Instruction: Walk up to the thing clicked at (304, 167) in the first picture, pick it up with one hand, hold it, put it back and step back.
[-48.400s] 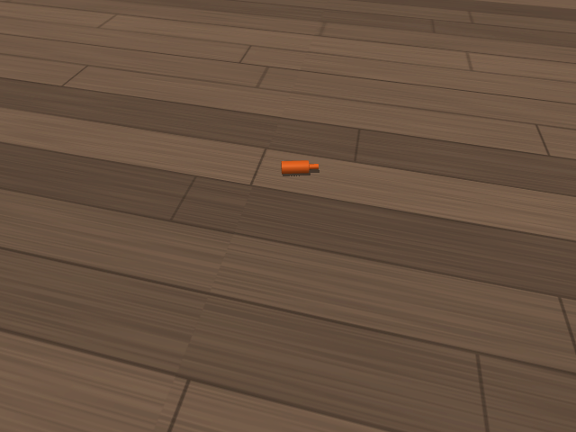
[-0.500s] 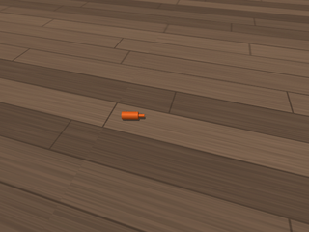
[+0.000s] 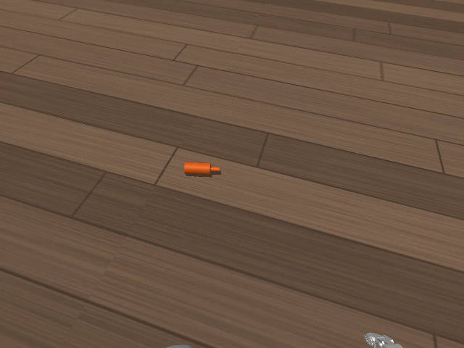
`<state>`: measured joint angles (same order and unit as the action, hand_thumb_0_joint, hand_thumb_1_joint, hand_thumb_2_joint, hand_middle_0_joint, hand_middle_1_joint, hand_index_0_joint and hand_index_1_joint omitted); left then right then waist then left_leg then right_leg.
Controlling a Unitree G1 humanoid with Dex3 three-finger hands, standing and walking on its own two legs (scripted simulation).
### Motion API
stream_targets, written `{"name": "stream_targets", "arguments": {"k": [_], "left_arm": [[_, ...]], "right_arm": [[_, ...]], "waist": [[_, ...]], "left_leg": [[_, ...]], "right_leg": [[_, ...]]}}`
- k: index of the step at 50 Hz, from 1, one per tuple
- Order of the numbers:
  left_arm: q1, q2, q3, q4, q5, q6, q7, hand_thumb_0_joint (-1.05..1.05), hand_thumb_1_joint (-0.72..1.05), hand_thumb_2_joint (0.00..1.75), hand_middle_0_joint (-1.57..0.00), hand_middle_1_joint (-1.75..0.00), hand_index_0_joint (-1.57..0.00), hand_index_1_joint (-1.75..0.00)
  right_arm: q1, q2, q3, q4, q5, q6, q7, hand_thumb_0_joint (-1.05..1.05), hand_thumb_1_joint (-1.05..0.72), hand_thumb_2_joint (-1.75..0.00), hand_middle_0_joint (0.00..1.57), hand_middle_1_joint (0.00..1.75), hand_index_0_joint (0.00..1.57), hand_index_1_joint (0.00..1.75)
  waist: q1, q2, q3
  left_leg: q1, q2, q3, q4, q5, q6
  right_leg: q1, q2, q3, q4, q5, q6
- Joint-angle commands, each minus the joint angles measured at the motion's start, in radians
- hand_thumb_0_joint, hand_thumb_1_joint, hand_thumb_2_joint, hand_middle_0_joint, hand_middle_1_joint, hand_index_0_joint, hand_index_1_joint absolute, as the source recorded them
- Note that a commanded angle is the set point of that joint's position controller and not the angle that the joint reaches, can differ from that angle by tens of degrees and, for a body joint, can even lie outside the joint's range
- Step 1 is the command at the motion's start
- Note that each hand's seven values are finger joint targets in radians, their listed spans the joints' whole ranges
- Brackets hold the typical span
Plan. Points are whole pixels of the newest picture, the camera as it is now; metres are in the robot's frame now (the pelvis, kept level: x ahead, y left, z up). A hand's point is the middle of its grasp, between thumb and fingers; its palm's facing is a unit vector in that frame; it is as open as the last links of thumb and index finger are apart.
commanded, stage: step back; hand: left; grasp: from above
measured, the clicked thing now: (202, 168) +1.07 +0.16 -0.73
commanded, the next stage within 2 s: stand in 0.12 s
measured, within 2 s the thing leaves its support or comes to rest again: neither
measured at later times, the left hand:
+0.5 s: hand out of the picture +0.10 +0.24 -0.14, palm faces -0.02 -0.94 -0.34, open 7.4 cm
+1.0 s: hand out of the picture +0.08 +0.25 -0.14, palm faces -0.02 -0.94 -0.34, open 7.4 cm
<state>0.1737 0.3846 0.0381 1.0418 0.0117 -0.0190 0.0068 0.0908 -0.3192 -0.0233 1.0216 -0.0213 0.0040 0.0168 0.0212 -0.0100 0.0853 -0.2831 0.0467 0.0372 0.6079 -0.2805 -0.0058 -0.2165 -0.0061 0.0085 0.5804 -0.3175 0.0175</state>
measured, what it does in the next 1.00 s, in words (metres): stands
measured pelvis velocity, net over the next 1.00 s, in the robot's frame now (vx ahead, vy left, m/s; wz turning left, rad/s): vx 0.01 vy -0.01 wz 0.01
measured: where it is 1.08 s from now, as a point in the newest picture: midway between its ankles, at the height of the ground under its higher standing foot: outside the picture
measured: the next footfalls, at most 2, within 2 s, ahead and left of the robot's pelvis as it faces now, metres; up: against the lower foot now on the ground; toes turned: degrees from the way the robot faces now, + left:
none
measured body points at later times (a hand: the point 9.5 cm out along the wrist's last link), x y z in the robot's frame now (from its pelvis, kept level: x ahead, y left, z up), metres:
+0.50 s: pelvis +0.01 -0.01 +0.02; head +0.01 -0.01 +0.47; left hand +0.10 +0.29 -0.11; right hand +0.10 -0.31 -0.11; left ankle +0.03 +0.12 -0.73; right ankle +0.00 -0.13 -0.73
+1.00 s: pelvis +0.01 -0.01 +0.02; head +0.02 -0.01 +0.47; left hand +0.08 +0.29 -0.11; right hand +0.08 -0.30 -0.12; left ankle +0.03 +0.12 -0.73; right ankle +0.00 -0.13 -0.73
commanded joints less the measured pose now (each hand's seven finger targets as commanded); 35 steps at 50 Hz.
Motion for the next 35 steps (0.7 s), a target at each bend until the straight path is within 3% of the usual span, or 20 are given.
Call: {"name": "stream_targets", "arguments": {"k": [1,5,6,8,12,19,24,27,30,32,34,35], "left_arm": [[-0.030,0.203,0.034,-0.037,-0.009,-0.028,0.012,0.00,0.90,0.90,-0.20,-0.30,-0.20,-0.30],[-0.059,0.201,0.031,-0.025,-0.002,-0.030,0.011,0.00,0.90,0.90,-0.20,-0.30,-0.20,-0.30],[-0.072,0.171,0.009,-0.006,-0.010,-0.026,0.004,0.00,0.90,0.90,-0.20,-0.30,-0.20,-0.30],[-0.077,0.173,0.005,0.000,-0.011,-0.028,0.002,0.00,0.90,0.90,-0.20,-0.30,-0.20,-0.30],[-0.114,0.185,0.004,0.016,-0.007,-0.027,0.005,0.00,0.90,0.90,-0.20,-0.30,-0.20,-0.30],[-0.137,0.183,0.003,0.036,-0.005,-0.027,0.002,0.00,0.90,0.90,-0.20,-0.30,-0.20,-0.30],[-0.145,0.184,0.006,0.043,-0.004,-0.027,0.001,0.00,0.90,0.90,-0.20,-0.30,-0.20,-0.30],[-0.143,0.185,0.006,0.049,-0.001,-0.025,-0.001,0.00,0.90,0.90,-0.20,-0.30,-0.20,-0.30],[-0.146,0.186,0.006,0.046,-0.004,-0.025,-0.002,0.00,0.90,0.90,-0.20,-0.30,-0.20,-0.30],[-0.137,0.180,0.003,0.050,-0.002,-0.023,-0.004,0.00,0.90,0.90,-0.20,-0.30,-0.20,-0.30],[-0.138,0.189,0.005,0.048,-0.002,-0.024,-0.003,0.00,0.90,0.90,-0.20,-0.30,-0.20,-0.30],[-0.143,0.184,0.004,0.048,-0.004,-0.022,-0.003,0.00,0.90,0.90,-0.20,-0.30,-0.20,-0.30]], "right_arm": [[-0.082,-0.248,-0.051,-0.043,0.013,-0.030,-0.024,0.00,-0.90,-0.90,0.20,0.30,0.20,0.30],[-0.089,-0.234,-0.049,-0.018,0.016,-0.029,-0.022,0.00,-0.90,-0.90,0.20,0.30,0.20,0.30],[-0.066,-0.236,-0.038,-0.003,0.019,-0.035,-0.018,0.00,-0.90,-0.90,0.20,0.30,0.20,0.30],[-0.086,-0.240,-0.039,0.010,0.018,-0.040,-0.016,0.00,-0.90,-0.90,0.20,0.30,0.20,0.30],[-0.097,-0.229,-0.033,0.026,0.017,-0.041,-0.015,0.00,-0.90,-0.90,0.20,0.30,0.20,0.30],[-0.109,-0.225,-0.027,0.047,0.016,-0.039,-0.013,0.00,-0.90,-0.90,0.20,0.30,0.20,0.30],[-0.102,-0.232,-0.026,0.057,0.015,-0.040,-0.014,0.00,-0.90,-0.90,0.20,0.30,0.20,0.30],[-0.093,-0.233,-0.025,0.064,0.014,-0.038,-0.013,0.00,-0.90,-0.90,0.20,0.30,0.20,0.30],[-0.082,-0.236,-0.023,0.066,0.013,-0.040,-0.011,0.00,-0.90,-0.90,0.20,0.30,0.20,0.30],[-0.081,-0.238,-0.022,0.068,0.011,-0.039,-0.012,0.00,-0.90,-0.90,0.20,0.30,0.20,0.30],[-0.068,-0.237,-0.022,0.069,0.012,-0.040,-0.014,0.00,-0.90,-0.90,0.20,0.30,0.20,0.30],[-0.052,-0.237,-0.019,0.073,0.011,-0.039,-0.015,0.00,-0.90,-0.90,0.20,0.30,0.20,0.30]], "waist": [[-0.005,0.081,-0.116],[-0.016,0.023,-0.147],[-0.027,0.016,-0.161],[-0.021,0.021,-0.162],[-0.024,-0.003,-0.160],[-0.023,0.009,-0.121],[-0.022,0.025,-0.120],[-0.024,0.015,-0.103],[-0.024,0.017,-0.117],[-0.025,0.027,-0.102],[-0.030,0.009,-0.128],[-0.036,0.015,-0.109]], "left_leg": [[0.082,0.113,-0.127,-0.167,0.245,0.060],[0.127,0.106,-0.100,-0.181,0.234,0.054],[0.165,0.099,-0.128,-0.219,0.258,0.050],[0.204,0.100,-0.117,-0.221,0.325,0.045],[0.215,0.101,-0.110,-0.253,0.352,0.037],[0.210,0.091,-0.099,-0.302,0.239,0.019],[0.179,0.093,-0.103,-0.322,0.218,0.016],[0.172,0.088,-0.106,-0.333,0.141,0.012],[0.177,0.091,-0.109,-0.333,0.174,0.014],[0.173,0.090,-0.109,-0.336,0.132,0.013],[0.195,0.093,-0.106,-0.324,0.197,0.013],[0.166,0.091,-0.106,-0.334,0.174,0.014]], "right_leg": [[0.030,-0.081,0.095,-0.095,0.304,-0.053],[0.053,-0.097,0.107,-0.129,0.332,-0.055],[0.059,-0.100,0.097,-0.167,0.311,-0.045],[0.065,-0.103,0.095,-0.195,0.340,-0.035],[0.106,-0.117,0.086,-0.233,0.363,-0.029],[0.090,-0.123,0.092,-0.304,0.265,-0.026],[0.124,-0.125,0.088,-0.312,0.245,-0.026],[0.096,-0.123,0.092,-0.334,0.171,-0.027],[0.106,-0.125,0.089,-0.329,0.196,-0.032],[0.080,-0.121,0.090,-0.343,0.157,-0.031],[0.093,-0.128,0.094,-0.331,0.221,-0.032],[0.095,-0.124,0.091,-0.336,0.208,-0.032]]}}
